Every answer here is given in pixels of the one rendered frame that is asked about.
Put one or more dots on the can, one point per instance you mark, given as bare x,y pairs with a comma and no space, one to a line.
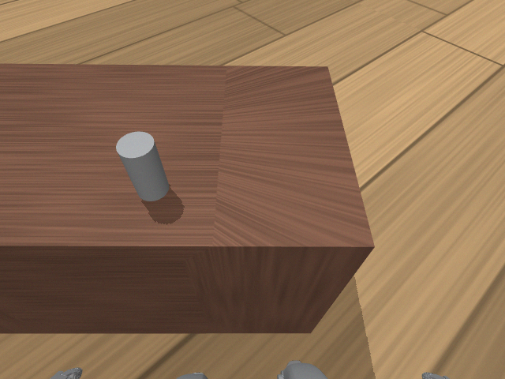
140,157

